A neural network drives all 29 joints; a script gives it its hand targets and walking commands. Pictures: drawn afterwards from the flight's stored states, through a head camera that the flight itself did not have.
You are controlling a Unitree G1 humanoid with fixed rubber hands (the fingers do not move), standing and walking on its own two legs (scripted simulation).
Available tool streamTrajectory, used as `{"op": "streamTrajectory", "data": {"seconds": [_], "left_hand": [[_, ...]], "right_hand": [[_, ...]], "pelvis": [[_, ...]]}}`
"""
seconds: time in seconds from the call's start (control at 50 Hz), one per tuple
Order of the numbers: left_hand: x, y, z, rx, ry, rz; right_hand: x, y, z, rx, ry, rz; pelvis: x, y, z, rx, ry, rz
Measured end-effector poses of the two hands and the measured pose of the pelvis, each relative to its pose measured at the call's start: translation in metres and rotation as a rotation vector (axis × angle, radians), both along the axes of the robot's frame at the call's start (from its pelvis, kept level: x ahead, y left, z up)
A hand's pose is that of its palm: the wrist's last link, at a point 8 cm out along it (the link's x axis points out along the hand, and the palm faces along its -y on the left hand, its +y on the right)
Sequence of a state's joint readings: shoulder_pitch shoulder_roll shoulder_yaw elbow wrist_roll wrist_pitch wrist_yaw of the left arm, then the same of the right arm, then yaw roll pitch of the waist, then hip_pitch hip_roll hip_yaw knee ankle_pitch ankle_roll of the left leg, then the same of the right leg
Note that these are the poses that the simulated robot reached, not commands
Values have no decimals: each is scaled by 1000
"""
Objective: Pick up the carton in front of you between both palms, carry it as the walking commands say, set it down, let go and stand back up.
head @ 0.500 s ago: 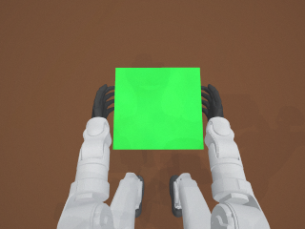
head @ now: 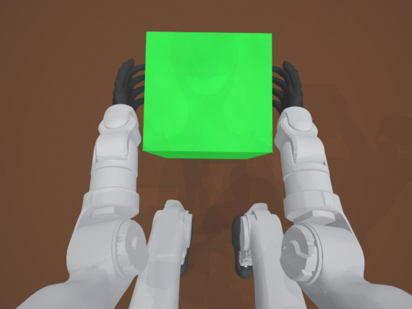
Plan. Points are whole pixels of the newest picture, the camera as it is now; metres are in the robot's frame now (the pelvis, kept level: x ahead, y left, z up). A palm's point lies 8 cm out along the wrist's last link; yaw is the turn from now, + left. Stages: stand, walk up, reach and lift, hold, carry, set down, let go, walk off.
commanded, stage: set down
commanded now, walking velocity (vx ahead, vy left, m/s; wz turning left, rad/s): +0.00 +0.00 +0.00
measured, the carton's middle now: (207, 109) +0.49 +0.03 -0.17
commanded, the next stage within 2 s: none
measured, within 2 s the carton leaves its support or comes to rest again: rests again in 1.06 s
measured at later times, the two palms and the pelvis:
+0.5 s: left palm (143, 108) +0.51 +0.19 -0.25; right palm (263, 109) +0.52 -0.11 -0.25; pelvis -0.02 +0.01 -0.11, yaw -1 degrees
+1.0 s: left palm (149, 111) +0.53 +0.20 -0.33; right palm (256, 112) +0.54 -0.10 -0.33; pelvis -0.01 +0.01 -0.17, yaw +0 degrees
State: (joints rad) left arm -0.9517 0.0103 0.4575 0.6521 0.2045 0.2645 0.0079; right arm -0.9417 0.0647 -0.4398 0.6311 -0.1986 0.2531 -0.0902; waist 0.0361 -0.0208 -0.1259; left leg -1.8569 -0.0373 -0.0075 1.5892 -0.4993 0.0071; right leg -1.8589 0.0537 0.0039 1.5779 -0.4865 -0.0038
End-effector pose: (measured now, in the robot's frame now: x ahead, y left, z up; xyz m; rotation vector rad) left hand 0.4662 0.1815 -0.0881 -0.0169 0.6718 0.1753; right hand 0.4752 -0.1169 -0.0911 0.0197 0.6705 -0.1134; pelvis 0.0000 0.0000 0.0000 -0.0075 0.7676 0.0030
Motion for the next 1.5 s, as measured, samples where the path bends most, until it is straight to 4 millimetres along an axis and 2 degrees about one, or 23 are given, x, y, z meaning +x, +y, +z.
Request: {"op": "streamTrajectory", "data": {"seconds": [0.36,0.62,0.72,0.84,0.96,1.1,1.5], "left_hand": [[31,9,-112,13,29,-12],[53,15,-199,24,47,-26],[61,17,-227,24,52,-32],[68,17,-238,21,41,-26],[65,16,-238,21,62,-40],[56,12,-247,18,81,-62],[55,16,-254,-46,61,-100]], "right_hand": [[32,9,-110,-25,28,18],[54,14,-199,-38,45,37],[62,16,-227,-39,50,42],[73,17,-233,-39,39,43],[65,14,-238,-31,60,38],[60,9,-245,-32,78,47],[60,3,-251,10,67,98]], "pelvis": [[-18,5,-82,-9,21,0],[-18,8,-133,-18,-16,6],[-15,9,-150,-22,-42,9],[-11,8,-163,-25,-63,14],[-11,7,-170,-19,-70,14],[-18,4,-175,-10,-103,5],[-28,1,-185,-8,-210,-4]]}}
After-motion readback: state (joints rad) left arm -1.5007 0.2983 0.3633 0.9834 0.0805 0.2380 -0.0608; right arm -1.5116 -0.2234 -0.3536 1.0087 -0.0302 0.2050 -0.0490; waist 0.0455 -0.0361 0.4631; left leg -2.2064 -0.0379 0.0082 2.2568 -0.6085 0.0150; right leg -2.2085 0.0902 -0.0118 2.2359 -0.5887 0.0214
